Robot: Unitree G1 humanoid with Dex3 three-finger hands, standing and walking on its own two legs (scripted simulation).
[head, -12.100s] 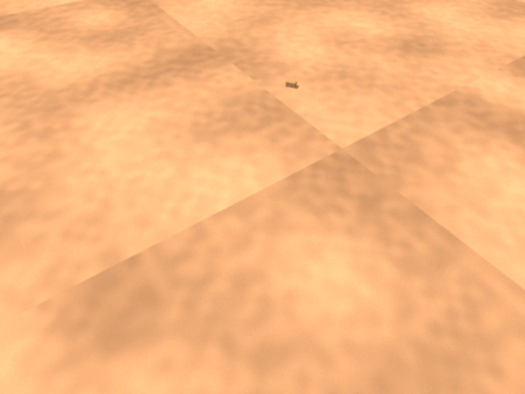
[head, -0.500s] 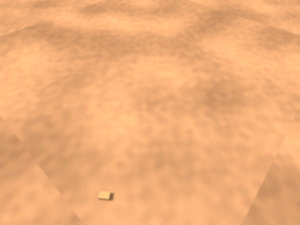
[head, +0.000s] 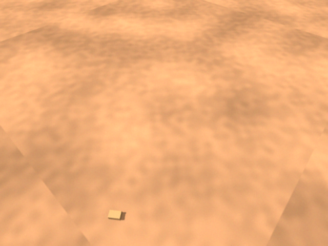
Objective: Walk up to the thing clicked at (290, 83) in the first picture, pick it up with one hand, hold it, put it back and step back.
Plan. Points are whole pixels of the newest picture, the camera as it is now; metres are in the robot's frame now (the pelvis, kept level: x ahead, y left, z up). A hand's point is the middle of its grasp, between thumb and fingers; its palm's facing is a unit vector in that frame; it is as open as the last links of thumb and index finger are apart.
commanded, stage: stand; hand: left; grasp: from above
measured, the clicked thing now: (115, 215) +0.41 +0.29 -0.77
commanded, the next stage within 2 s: rise first in 0.44 s
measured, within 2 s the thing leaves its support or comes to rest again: neither
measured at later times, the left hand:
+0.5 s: hand out of the picture +0.07 +0.26 -0.16, palm faces -0.03 -0.94 -0.35, open 7.3 cm
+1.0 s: hand out of the picture +0.14 +0.27 -0.19, palm faces -0.08 -0.91 -0.41, open 11.6 cm
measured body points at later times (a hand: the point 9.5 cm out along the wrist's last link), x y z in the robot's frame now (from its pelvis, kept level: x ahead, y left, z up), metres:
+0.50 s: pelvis +0.00 +0.00 +0.00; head +0.01 +0.00 +0.45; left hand +0.07 +0.30 -0.13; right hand +0.07 -0.30 -0.13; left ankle -0.01 +0.14 -0.75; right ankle -0.02 -0.13 -0.75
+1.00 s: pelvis -0.02 +0.01 -0.04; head +0.05 +0.01 +0.40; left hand +0.14 +0.31 -0.16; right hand +0.10 -0.26 -0.16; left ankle -0.01 +0.14 -0.75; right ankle -0.02 -0.13 -0.75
